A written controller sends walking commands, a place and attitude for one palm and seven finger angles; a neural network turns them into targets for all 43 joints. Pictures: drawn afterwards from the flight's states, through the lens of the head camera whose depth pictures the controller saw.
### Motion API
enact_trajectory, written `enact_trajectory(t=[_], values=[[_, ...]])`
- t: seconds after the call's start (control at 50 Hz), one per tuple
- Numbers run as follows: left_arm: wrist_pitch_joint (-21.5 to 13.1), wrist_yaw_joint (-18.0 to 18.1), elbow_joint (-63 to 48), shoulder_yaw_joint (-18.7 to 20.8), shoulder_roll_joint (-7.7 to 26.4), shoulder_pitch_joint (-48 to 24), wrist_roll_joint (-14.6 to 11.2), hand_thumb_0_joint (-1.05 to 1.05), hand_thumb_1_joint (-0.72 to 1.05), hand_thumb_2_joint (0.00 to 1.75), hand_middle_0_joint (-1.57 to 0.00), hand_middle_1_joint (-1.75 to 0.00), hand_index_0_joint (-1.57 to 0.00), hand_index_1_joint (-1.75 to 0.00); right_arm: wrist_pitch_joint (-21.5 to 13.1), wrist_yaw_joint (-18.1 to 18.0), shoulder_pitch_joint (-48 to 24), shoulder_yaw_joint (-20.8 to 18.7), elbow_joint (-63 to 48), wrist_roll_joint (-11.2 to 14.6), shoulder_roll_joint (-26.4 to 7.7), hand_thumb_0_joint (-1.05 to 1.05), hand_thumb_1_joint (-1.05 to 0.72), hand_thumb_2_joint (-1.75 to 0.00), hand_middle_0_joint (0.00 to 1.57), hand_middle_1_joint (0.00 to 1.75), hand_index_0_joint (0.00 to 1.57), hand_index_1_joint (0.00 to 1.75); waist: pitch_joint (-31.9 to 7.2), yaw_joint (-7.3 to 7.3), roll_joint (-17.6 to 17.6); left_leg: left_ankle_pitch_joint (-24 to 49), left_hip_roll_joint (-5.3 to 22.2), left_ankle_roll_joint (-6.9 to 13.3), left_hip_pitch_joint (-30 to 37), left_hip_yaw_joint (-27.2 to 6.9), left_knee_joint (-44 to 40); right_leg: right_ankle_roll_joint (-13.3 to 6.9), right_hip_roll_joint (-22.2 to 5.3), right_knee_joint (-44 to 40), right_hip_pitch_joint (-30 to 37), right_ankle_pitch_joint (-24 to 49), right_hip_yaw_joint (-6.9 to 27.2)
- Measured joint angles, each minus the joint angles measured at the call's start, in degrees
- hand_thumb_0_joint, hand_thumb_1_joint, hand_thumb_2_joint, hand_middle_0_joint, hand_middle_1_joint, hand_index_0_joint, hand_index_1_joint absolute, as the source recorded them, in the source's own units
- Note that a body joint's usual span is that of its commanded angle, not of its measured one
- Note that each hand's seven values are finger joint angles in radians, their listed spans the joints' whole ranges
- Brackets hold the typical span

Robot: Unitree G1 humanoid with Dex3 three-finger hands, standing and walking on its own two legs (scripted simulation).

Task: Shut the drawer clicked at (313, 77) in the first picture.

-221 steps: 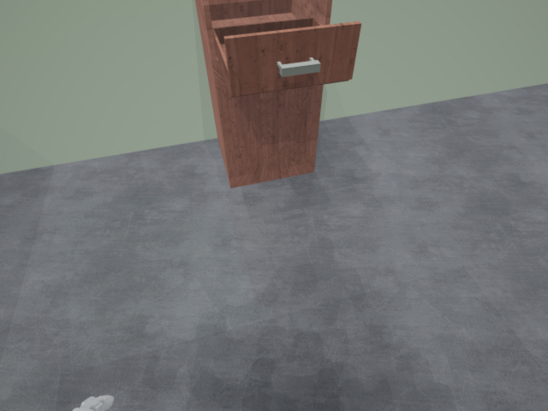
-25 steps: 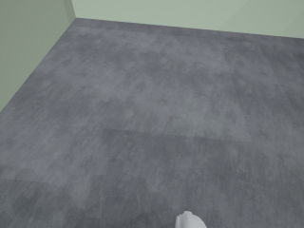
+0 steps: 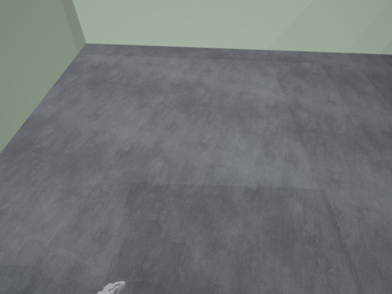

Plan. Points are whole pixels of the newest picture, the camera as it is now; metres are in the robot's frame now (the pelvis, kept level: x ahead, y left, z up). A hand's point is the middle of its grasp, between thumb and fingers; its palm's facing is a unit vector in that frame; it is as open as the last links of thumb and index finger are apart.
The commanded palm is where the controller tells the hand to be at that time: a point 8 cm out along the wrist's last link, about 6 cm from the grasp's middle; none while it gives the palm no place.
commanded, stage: turn to face it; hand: left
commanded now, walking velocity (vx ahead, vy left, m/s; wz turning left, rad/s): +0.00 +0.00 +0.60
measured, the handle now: out of the picture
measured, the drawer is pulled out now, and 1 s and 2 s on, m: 0.29 0.29 0.29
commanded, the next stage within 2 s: none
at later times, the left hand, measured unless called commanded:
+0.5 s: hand out of the picture +0.01 +0.24 -0.16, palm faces +0.30 -0.92 -0.27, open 7.4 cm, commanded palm none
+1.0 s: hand out of the picture -0.12 +0.13 -0.15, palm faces +0.58 -0.77 -0.27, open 7.4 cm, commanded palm none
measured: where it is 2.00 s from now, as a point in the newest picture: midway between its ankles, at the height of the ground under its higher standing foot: outside the picture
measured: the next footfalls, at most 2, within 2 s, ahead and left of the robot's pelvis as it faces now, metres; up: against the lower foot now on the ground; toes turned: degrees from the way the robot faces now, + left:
left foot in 0.08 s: +0.04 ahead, +0.12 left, +0.00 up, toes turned +12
right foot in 0.62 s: +0.04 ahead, -0.13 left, +0.00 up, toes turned +19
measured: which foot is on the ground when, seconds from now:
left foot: up 0.00-0.06, down 0.08-0.60, up 0.62-1.00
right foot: down 0.00-0.08, up 0.10-0.60, down 0.62-1.00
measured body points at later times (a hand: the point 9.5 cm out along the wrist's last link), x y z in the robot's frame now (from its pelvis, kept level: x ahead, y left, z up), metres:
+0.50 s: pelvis -0.02 +0.01 +0.01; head +0.01 +0.02 +0.46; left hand -0.01 +0.29 -0.14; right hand +0.08 -0.23 -0.14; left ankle +0.00 +0.11 -0.73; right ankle +0.00 -0.16 -0.69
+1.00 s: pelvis -0.04 -0.05 +0.01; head +0.00 -0.04 +0.45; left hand -0.15 +0.17 -0.13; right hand +0.18 -0.23 -0.15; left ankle -0.15 +0.07 -0.68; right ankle +0.00 -0.14 -0.73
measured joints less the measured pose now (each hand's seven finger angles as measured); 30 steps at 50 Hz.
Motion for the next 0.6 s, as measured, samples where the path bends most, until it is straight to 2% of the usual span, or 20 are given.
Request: enact_trajectory(t=[0.06, 0.1, 0.14, 0.16, 0.2, 0.26, 0.34, 0.42, 0.54, 0.6], values=[[0.3, 0.2, -0.2, 0.6, 0.6, 0.4, -0.1, 0.0, 0.9, 0.9, -0.2, -0.3, -0.2, -0.3, -0.3, 0.3, 0.1, -0.2, -0.6, 0.0, 0.1, 0.01, -0.92, -0.89, 0.2, 0.3, 0.2, 0.29, 0.5, 0.48, -1.2, 3.8, -0.4, 0.3, 3.2, 1.6, -8.2, 1.2, -1.6, 3.0, -1.1, -1.5, -2.3], [1.1, 0.1, -0.1, 1.2, 1.5, 1.2, -0.5, 0.0, 0.9, 0.9, -0.2, -0.3, -0.2, -0.3, -0.8, 0.4, 0.1, -0.4, -1.2, -0.3, 0.2, 0.01, -0.92, -0.89, 0.2, 0.3, 0.2, 0.29, 0.7, 0.46, -2.2, 6.5, -1.7, 3.6, 3.5, 1.2, -11.1, 2.8, -3.1, 7.6, -3.3, -5.1, -2.6], [2.3, 0.2, 0.2, 2.2, 3.0, 2.2, -0.5, -0.01, 0.91, 0.9, -0.2, -0.3, -0.2, -0.3, -1.1, 0.4, -0.2, -0.5, -2.1, -0.7, 0.4, 0.01, -0.91, -0.89, 0.2, 0.3, 0.2, 0.29, 1.0, 0.56, -3.0, 6.4, -2.6, 5.6, 2.7, 1.1, -10.9, 4.4, -2.7, 17.2, -7.4, -12.1, 1.6], [2.8, 0.1, 0.6, 2.7, 3.7, 2.6, -0.3, -0.01, 0.91, 0.9, -0.2, -0.3, -0.2, -0.3, -1.3, 0.2, -0.3, -0.5, -2.4, -0.8, 0.5, 0.01, -0.91, -0.89, 0.2, 0.3, 0.2, 0.29, 1.1, 0.54, -3.1, 6.9, -2.9, 6.0, 2.8, 1.0, -11.9, 4.9, -2.3, 22.5, -9.5, -12.5, 3.7], [3.3, -0.2, 1.4, 3.4, 4.9, 3.3, -0.1, 0.0, 0.91, 0.9, -0.2, -0.3, -0.2, -0.3, -1.7, -0.2, -0.3, -0.5, -2.8, -0.7, 0.5, 0.01, -0.91, -0.89, 0.2, 0.3, 0.2, 0.29, 1.3, 0.63, -3.0, 8.9, -3.6, 6.1, 3.3, 0.3, -15.1, 5.7, -1.7, 30.3, -12.6, -10.3, 6.9], [3.3, -0.3, 1.8, 4.0, 6.4, 4.2, -0.1, 0.0, 0.91, 0.9, -0.19, -0.3, -0.2, -0.3, -2.1, -0.5, -0.4, -0.4, -3.0, -0.5, 0.2, 0.01, -0.91, -0.89, 0.2, 0.3, 0.2, 0.29, 1.6, 1.03, -2.4, 11.9, -4.6, 6.4, 4.2, -0.8, -19.7, 7.0, -1.7, 35.0, -14.4, -7.5, 10.0], [3.4, 0.0, 1.8, 4.3, 7.7, 4.6, -0.4, 0.0, 0.91, 0.9, -0.19, -0.3, -0.2, -0.3, -2.2, -0.5, -0.7, -0.6, -3.3, -0.3, -0.5, 0.01, -0.9, -0.89, 0.2, 0.3, 0.21, 0.3, 1.5, 1.09, -1.5, 14.3, -5.5, 6.6, 4.6, -3.0, -22.8, 8.4, -1.7, 32.7, -13.0, -7.9, 12.1], [3.6, 0.2, 1.3, 4.1, 8.0, 3.6, -0.6, 0.0, 0.91, 0.9, -0.19, -0.3, -0.2, -0.3, -1.9, -0.3, -1.3, -1.0, -3.6, -0.3, -1.5, 0.01, -0.9, -0.89, 0.2, 0.3, 0.21, 0.3, 1.5, 0.71, -0.8, 15.5, -6.3, 6.1, 4.1, -5.5, -23.4, 8.9, -1.4, 28.1, -10.7, -9.6, 12.9], [3.2, 0.1, -1.0, 3.0, 6.4, 0.9, -1.1, 0.0, 0.91, 0.9, -0.19, -0.3, -0.2, -0.3, -0.7, 0.2, -2.5, -1.8, -4.3, -0.6, -3.6, 0.01, -0.9, -0.89, 0.2, 0.3, 0.21, 0.3, 1.5, -0.37, 0.9, 16.9, -7.6, 4.4, 1.8, -9.9, -22.2, 7.9, 0.6, 17.0, -6.1, -11.7, 13.0], [2.1, 0.0, -2.6, 2.2, 5.3, 0.6, -1.3, 0.0, 0.91, 0.9, -0.19, -0.3, -0.2, -0.3, 0.1, 0.5, -2.9, -2.5, -4.8, -0.5, -4.8, 0.01, -0.9, -0.89, 0.2, 0.3, 0.21, 0.3, 1.0, -0.44, 1.7, 17.0, -8.7, 2.9, 0.0, -12.1, -20.3, 6.9, 1.6, 5.5, -1.0, -7.8, 12.3]])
